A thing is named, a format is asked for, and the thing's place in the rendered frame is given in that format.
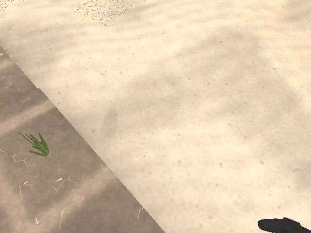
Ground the robot right hand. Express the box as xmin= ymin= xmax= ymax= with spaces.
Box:
xmin=258 ymin=217 xmax=311 ymax=233

